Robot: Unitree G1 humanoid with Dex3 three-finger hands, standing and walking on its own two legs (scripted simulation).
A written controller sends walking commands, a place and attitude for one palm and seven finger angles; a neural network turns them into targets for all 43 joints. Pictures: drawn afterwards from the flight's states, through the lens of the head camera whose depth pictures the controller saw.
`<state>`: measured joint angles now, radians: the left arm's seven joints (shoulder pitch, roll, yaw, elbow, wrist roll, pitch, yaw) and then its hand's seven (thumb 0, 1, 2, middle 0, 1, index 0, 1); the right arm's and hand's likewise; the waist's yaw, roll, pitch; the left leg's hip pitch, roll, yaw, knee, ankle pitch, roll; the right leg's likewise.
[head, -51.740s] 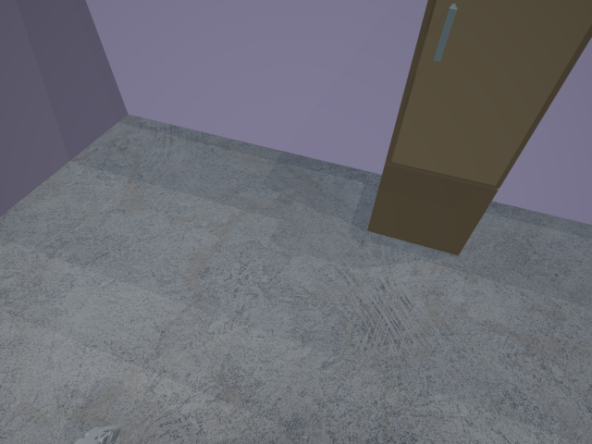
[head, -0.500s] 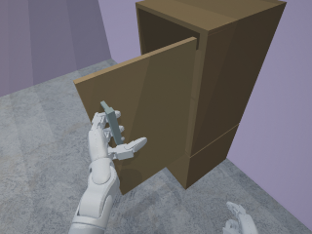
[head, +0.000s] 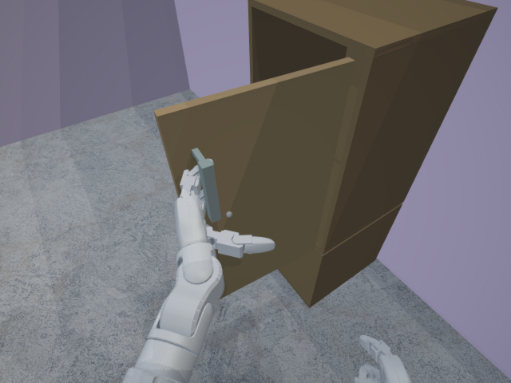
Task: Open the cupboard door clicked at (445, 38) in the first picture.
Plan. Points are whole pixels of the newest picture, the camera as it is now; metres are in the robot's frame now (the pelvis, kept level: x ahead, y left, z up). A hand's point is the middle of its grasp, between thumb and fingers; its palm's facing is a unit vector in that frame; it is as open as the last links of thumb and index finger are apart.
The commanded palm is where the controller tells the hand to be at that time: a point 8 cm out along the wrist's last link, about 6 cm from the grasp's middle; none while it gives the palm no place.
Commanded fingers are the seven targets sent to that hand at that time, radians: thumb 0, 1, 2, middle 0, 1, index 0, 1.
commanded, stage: slide the hand sideways off the handle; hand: left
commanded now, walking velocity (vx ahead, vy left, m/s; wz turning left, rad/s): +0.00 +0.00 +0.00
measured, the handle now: (206, 186) +0.39 +0.13 +0.12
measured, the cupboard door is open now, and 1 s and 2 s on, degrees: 85 90 90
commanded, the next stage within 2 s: draw the hand back to the body in 1.18 s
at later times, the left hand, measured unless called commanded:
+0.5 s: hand (223, 239) +0.29 +0.08 +0.11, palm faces -0.11 -0.99 -0.04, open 16.6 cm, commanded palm +0.26 +0.13 +0.11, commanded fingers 0.00 -0.50 0.30 -0.15 -0.30 -0.15 -0.30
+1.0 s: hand (181, 268) +0.24 +0.13 +0.10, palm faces -0.01 -1.00 -0.09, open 16.3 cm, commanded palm +0.21 +0.19 +0.11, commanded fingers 0.00 -0.50 0.30 -0.15 -0.30 -0.15 -0.30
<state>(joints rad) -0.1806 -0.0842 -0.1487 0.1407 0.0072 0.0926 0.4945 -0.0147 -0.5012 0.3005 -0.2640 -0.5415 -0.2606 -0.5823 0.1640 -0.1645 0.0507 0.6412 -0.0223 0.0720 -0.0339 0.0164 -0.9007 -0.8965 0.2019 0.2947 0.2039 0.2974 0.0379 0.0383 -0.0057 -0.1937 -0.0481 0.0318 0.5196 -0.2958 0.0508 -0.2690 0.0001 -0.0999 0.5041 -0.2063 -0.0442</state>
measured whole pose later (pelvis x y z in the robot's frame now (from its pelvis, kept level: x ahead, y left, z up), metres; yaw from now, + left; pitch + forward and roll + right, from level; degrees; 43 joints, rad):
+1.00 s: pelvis +0.03 -0.03 -0.01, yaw +0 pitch -1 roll +0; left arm 0.36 0.22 0.10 -0.26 -0.22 -0.01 -0.18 -0.02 -0.50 0.30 -0.15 -0.30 -0.15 -0.30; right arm 0.22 -0.25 0.05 0.54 0.03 -0.09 -0.05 0.02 -0.90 -0.90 0.20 0.29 0.20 0.30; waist 0.04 0.06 -0.04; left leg -0.20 0.00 0.01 0.59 -0.37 0.01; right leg -0.27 0.05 -0.12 0.56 -0.28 -0.08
